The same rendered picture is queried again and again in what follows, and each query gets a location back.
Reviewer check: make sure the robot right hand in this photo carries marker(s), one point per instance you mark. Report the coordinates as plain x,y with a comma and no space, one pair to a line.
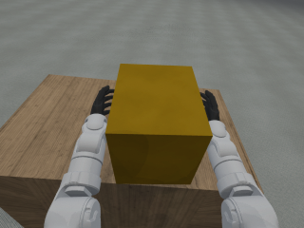
211,106

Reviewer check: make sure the left robot forearm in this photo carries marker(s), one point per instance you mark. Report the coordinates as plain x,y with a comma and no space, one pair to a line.
83,176

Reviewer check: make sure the robot left hand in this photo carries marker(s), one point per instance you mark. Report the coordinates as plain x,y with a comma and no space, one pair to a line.
99,104

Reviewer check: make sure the robot left upper arm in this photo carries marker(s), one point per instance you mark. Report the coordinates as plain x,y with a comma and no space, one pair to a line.
74,212

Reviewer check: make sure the robot right upper arm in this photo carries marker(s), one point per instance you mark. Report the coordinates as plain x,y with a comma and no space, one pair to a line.
247,212

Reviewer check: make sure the carton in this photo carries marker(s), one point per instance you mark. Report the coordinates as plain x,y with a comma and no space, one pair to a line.
157,130

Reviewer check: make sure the right robot forearm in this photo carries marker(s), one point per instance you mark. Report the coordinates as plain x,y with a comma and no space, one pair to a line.
233,179

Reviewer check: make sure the pedestal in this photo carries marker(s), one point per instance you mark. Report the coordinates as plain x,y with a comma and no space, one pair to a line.
37,144

